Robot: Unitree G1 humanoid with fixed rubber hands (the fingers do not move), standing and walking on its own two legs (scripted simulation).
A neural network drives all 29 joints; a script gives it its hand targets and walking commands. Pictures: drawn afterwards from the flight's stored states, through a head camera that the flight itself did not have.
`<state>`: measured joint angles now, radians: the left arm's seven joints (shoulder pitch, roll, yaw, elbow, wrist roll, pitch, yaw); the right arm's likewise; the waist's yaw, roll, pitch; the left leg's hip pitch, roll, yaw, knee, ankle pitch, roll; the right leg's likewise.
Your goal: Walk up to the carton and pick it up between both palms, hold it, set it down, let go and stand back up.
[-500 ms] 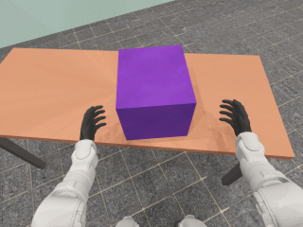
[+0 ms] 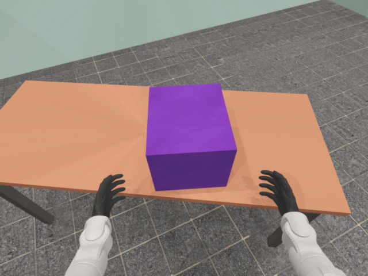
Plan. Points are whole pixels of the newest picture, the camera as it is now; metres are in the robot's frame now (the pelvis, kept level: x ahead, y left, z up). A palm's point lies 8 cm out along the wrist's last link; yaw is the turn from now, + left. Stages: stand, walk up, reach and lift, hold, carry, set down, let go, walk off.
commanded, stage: set down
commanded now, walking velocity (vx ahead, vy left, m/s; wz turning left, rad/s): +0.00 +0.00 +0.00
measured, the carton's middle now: (187, 137) +0.51 +0.02 -0.08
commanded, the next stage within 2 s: let go in 0.92 s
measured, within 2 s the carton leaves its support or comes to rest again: neither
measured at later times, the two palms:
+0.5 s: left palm (93, 233) +0.21 +0.23 -0.06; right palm (290, 233) +0.21 -0.21 -0.05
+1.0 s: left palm (88, 247) +0.18 +0.24 -0.06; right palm (296, 259) +0.16 -0.21 -0.06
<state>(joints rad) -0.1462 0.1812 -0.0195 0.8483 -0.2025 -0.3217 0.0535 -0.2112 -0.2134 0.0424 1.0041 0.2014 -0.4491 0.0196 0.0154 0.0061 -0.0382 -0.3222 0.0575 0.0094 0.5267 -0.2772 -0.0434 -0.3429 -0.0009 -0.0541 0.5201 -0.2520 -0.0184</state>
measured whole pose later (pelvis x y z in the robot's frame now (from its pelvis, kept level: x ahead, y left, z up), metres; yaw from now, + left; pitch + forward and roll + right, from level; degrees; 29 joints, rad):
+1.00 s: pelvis +0.01 +0.02 +0.01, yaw -2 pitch -4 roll -1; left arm 0.19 0.19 0.01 0.50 0.02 0.12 0.02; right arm 0.17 -0.18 -0.04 0.71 -0.02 -0.19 0.02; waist 0.00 0.00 0.07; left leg -0.05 0.04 0.06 0.37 -0.25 -0.02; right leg -0.08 -0.01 -0.01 0.35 -0.20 0.01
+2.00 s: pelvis +0.02 +0.03 +0.01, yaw +1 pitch -1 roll +0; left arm 0.36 0.20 0.04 0.94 0.02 -0.02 0.02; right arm 0.36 -0.20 -0.04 0.98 -0.02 -0.01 0.00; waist 0.00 -0.01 -0.02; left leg -0.11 0.02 0.01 0.39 -0.26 -0.01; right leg -0.12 -0.03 -0.05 0.37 -0.22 0.02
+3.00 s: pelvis +0.01 +0.05 +0.01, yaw +2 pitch -2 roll +0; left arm 0.34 0.11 -0.01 1.21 0.01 0.00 0.04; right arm 0.35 -0.11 0.02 1.17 -0.02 -0.01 -0.04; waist 0.00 -0.02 0.02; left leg -0.13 -0.03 0.02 0.41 -0.24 0.03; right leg -0.14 -0.08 -0.05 0.39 -0.21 0.06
